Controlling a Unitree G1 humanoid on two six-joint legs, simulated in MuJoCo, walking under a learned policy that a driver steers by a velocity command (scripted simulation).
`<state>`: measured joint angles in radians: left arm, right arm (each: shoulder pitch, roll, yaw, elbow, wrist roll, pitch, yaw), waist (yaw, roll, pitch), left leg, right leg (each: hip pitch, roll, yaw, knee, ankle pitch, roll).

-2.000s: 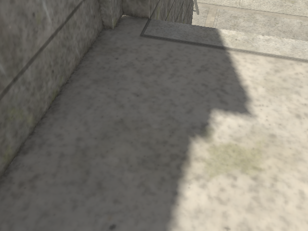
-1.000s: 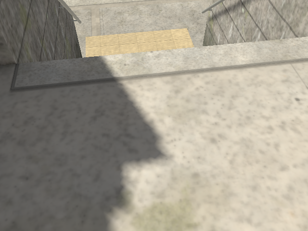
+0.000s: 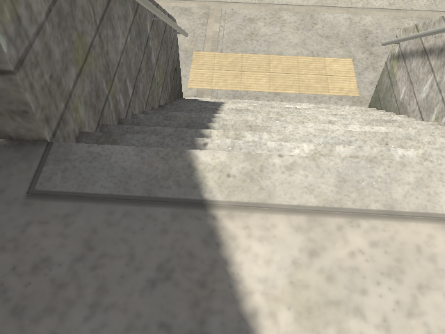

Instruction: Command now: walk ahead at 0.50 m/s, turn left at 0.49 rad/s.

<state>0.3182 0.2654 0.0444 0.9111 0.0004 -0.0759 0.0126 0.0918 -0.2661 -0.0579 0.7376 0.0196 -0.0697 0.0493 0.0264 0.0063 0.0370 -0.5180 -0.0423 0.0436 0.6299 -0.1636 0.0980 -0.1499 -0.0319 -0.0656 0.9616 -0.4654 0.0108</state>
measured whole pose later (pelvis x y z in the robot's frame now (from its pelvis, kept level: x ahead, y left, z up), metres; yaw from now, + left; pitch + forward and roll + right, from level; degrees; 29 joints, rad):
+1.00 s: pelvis +0.44 +0.00 +0.02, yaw +12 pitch +2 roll -1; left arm 0.22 0.28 0.04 0.75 -0.01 -0.09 -0.08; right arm 0.09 -0.28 -0.01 0.75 -0.01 -0.08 0.07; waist 0.01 0.02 0.00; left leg -0.40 0.06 0.02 0.54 -0.18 -0.02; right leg -0.19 0.06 -0.03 0.49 -0.34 -0.04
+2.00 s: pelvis +0.45 +0.01 +0.02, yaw +11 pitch -1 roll +0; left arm 0.22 0.33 0.05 0.84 0.00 -0.06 -0.08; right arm 0.04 -0.31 -0.03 0.94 -0.01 -0.06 0.05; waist -0.01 0.01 0.04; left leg -0.27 0.03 0.05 0.48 -0.18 -0.01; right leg -0.09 0.02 0.00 0.46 -0.35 -0.02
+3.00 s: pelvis +0.64 +0.10 +0.02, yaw +9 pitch +0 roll +1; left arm 0.10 0.20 0.00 0.90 0.06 -0.03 -0.07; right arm 0.51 -0.15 0.03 1.08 -0.10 -0.11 0.02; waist -0.06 -0.02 0.01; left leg 0.14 -0.05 0.11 0.11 -0.25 0.05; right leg -0.65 -0.08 0.00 0.69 0.04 -0.07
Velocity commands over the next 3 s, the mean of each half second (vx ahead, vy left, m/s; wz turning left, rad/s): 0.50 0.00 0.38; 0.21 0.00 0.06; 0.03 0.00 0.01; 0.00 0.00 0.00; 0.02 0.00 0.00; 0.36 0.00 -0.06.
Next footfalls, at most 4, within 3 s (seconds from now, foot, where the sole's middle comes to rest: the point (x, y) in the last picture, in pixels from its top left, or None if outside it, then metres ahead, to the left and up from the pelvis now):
0.44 right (269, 333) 0.45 -0.09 -0.75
0.80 left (183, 307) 0.51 0.15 -0.75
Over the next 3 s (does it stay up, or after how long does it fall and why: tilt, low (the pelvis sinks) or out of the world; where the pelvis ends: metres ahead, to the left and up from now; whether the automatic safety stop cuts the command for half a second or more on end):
stays up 0.64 0.10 0.02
